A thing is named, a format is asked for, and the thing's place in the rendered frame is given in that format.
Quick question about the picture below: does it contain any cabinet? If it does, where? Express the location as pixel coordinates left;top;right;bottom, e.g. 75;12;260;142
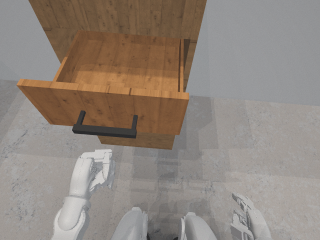
28;0;207;150

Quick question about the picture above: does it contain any robot left thigh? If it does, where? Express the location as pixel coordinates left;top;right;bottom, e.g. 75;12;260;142
110;210;148;240

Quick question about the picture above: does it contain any robot left forearm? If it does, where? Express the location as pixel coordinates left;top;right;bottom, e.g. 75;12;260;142
50;195;92;240

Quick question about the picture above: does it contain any robot right thigh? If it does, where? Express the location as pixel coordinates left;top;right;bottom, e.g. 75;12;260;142
179;215;217;240

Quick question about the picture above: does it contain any drawer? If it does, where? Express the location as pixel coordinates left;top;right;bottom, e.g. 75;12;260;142
17;30;189;135

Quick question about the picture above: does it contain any right robot hand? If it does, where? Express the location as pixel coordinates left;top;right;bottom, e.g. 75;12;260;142
230;192;272;240

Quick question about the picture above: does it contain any handle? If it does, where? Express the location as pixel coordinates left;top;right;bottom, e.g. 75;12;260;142
72;110;138;139

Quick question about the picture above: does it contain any left robot hand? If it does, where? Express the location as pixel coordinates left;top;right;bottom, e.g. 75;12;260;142
68;149;116;200

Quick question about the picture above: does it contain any robot thigh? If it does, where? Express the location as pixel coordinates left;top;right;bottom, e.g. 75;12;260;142
179;215;217;240
110;210;148;240

